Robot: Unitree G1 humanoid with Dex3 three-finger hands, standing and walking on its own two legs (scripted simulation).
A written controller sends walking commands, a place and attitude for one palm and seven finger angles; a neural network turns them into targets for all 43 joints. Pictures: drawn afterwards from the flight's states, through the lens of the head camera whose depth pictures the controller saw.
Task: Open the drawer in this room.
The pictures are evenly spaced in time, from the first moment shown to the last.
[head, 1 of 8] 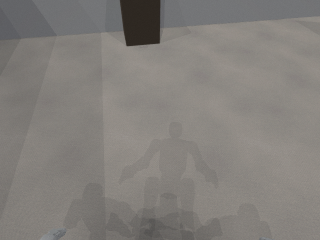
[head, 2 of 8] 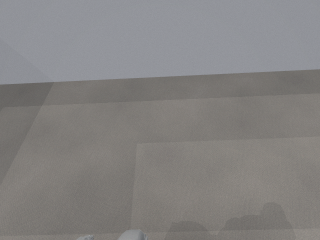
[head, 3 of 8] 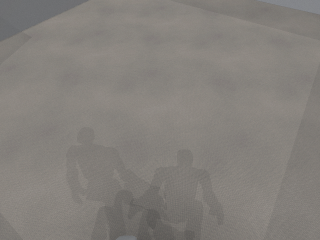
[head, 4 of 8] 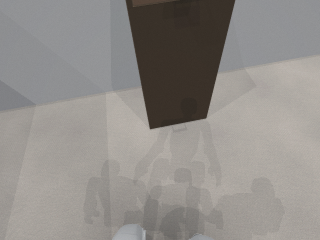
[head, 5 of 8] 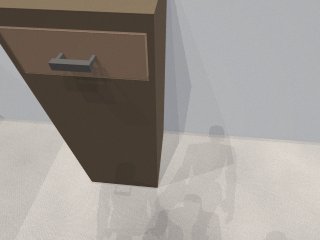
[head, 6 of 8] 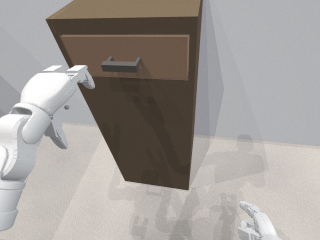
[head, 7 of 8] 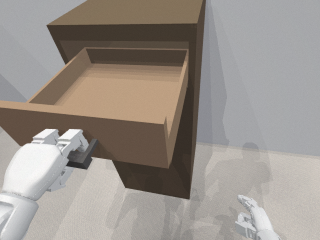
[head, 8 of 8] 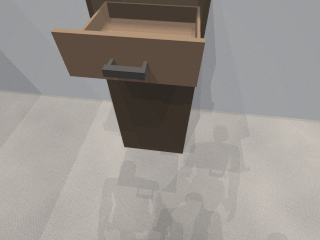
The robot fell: no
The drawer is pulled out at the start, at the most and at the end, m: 0.00 0.30 0.28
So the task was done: yes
